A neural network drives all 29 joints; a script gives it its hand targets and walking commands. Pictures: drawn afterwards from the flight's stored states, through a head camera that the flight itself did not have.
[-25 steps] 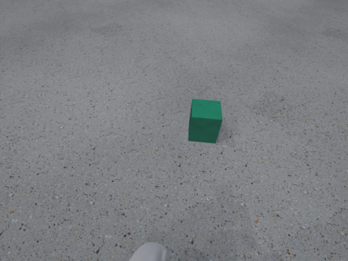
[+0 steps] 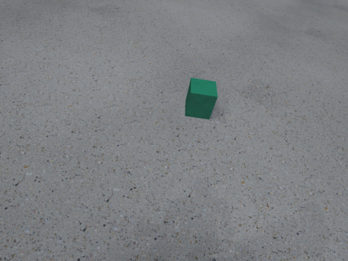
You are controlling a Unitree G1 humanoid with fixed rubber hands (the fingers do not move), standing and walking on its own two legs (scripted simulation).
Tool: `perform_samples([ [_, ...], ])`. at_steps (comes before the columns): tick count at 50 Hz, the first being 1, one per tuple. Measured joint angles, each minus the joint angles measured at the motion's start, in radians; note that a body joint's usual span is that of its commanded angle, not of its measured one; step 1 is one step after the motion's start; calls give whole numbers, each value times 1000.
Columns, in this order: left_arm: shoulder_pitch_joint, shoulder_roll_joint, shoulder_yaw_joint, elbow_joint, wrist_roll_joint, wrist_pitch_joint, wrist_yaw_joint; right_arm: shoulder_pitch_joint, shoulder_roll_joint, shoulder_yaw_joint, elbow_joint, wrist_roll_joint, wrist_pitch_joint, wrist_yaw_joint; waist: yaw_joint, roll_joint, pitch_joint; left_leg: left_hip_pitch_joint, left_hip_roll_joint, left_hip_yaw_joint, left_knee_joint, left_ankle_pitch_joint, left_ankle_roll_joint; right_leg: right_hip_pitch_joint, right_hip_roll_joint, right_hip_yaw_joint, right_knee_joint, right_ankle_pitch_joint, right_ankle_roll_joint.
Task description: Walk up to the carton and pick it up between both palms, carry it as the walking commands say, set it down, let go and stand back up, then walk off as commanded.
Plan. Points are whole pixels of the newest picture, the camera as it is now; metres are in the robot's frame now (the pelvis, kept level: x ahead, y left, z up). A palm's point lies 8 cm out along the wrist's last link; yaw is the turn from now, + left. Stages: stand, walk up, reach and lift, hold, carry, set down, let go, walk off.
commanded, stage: walk off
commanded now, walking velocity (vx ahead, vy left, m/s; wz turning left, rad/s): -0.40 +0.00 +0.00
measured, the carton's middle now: (200, 98) +1.44 -0.32 -0.65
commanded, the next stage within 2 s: none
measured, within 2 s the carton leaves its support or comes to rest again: neither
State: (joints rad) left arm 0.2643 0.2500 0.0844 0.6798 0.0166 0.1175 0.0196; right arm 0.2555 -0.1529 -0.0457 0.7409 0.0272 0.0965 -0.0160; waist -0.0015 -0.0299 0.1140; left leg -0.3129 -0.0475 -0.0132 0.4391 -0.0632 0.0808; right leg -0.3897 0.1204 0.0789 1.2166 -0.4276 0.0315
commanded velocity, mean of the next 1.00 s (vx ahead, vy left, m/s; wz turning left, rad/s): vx -0.40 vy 0.00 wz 0.00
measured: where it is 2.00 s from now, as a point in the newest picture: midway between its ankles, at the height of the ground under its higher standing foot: outside the picture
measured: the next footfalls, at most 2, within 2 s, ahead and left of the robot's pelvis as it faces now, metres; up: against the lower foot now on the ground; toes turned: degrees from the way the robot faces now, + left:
right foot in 0.22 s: -0.15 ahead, -0.12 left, +0.00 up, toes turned +2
left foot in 0.46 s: -0.23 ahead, +0.14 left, +0.00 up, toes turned -3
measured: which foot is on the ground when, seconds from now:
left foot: down 0.00-0.18, up 0.20-0.44, down 0.46-1.00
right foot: up 0.00-0.20, down 0.22-0.48, up 0.50-1.00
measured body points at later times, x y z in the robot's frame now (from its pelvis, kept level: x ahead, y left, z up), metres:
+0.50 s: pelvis -0.24 +0.06 -0.01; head -0.21 +0.07 +0.44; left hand -0.15 +0.32 -0.14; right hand -0.17 -0.21 -0.13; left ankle -0.27 +0.14 -0.74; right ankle -0.20 -0.11 -0.73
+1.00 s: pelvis -0.46 +0.06 -0.02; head -0.45 +0.07 +0.43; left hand -0.37 +0.33 -0.14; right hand -0.38 -0.18 -0.15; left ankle -0.27 +0.14 -0.74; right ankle -0.53 -0.06 -0.72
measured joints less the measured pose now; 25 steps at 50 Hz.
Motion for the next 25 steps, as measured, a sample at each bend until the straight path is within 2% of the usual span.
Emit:
perform_samples([
  [3, 1, 0, 0, -1, -1, 0, -1, 0, 0, 0, 0, 0, 5, -4, 1, 10, -1, -6, -2, 10, -54, 65, 0, 77, 0, 1, -60, -1, 0],
  [6, 6, 0, 0, -1, -5, 1, 1, 0, -13, 0, 0, 0, 10, -15, 5, 35, -3, -9, -2, 11, -135, 141, -1, 199, 0, 1, -281, -37, -3],
  [8, 20, 0, 0, -1, -9, 1, 10, 0, -29, 0, 0, 0, 17, -25, 11, 58, -6, -20, -4, 12, -183, 165, -25, 287, -2, -14, -473, -71, -34],
  [9, 30, 3, 1, -1, -9, 0, 17, -1, -38, 0, 0, 0, 18, -28, 15, 64, -9, -53, -12, 14, -169, 138, -52, 322, -8, -26, -569, -72, -66],
  [10, 39, 13, 1, 0, -9, 0, 27, -4, -42, 0, -1, 0, 17, -28, 23, 48, -15, -139, -38, 17, -47, -7, -90, 338, -32, -23, -652, -71, -115],
  [11, 43, 15, 1, 8, -9, 3, 37, -11, -54, -2, 0, 0, 20, -28, 29, 46, -6, -243, -55, 6, 193, -164, -113, 320, -53, -28, -669, -55, -140],
  [12, 44, 1, 0, 17, -9, 10, 42, -10, -72, -7, 2, 0, 28, -27, 24, 76, 13, -310, -57, -24, 428, -260, -114, 301, -46, -42, -646, -26, -121],
  [14, 56, -17, 0, 24, -7, 13, 47, 7, -87, -17, 13, 0, 42, -22, 9, 95, 14, -363, -62, -43, 787, -304, -115, 282, -52, -52, -639, 25, -87],
  [16, 54, -22, 0, 23, -7, 8, 51, 18, -93, -19, 16, 0, 44, -15, -14, 79, 2, -330, -61, -47, 956, -307, -115, 254, -82, -52, -640, 60, -78],
  [17, 45, -25, 0, 23, -6, 5, 51, 21, -97, -20, 15, 0, 44, -13, -25, 72, -6, -289, -58, -49, 955, -308, -115, 234, -98, -53, -640, 75, -71],
  [19, 17, -34, 0, 22, -5, -8, 47, 22, -108, -20, 14, 0, 45, -5, -30, 66, -17, -181, -44, -52, 836, -309, -115, 190, -122, -53, -640, 103, -59],
  [21, -2, -37, 0, 22, -5, -21, 42, 22, -111, -20, 13, 0, 36, 0, -31, 64, -25, -53, -20, -53, 592, -313, -115, 145, -137, -54, -641, 131, -33],
  [23, -8, -38, -1, 22, -5, -29, 34, 23, -108, -20, 13, 0, 25, 0, -31, 64, -28, 99, 9, -55, 249, -342, -113, 104, -141, -55, -639, 158, 7],
  [24, -10, -33, 0, 23, -5, -30, 28, 20, -94, -20, 16, 0, 22, 0, -28, 44, -21, 131, -3, -50, 157, -388, -80, 87, -154, -46, -635, 165, 13],
  [25, -10, -29, 0, 23, -5, -30, 24, 20, -78, -18, 16, 0, 19, -1, -18, 23, -9, 126, -15, -40, 140, -359, -54, 76, -157, -36, -622, 137, 14],
])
